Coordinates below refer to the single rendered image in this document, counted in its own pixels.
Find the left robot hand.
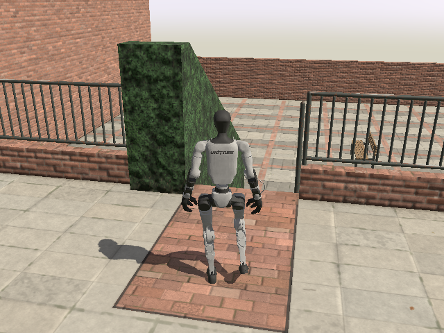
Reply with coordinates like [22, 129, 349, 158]
[181, 196, 198, 212]

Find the right robot forearm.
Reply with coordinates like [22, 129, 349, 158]
[248, 169, 262, 200]

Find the right robot hand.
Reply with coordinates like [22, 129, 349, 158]
[246, 197, 262, 214]

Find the left robot forearm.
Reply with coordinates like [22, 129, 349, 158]
[183, 168, 196, 198]

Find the robot head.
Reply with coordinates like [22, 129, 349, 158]
[210, 110, 234, 144]

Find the left robot upper arm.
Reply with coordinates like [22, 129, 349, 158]
[189, 140, 207, 179]

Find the right robot upper arm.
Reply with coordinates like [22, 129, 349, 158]
[237, 140, 255, 179]

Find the left robot foot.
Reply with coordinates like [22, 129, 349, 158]
[207, 267, 217, 284]

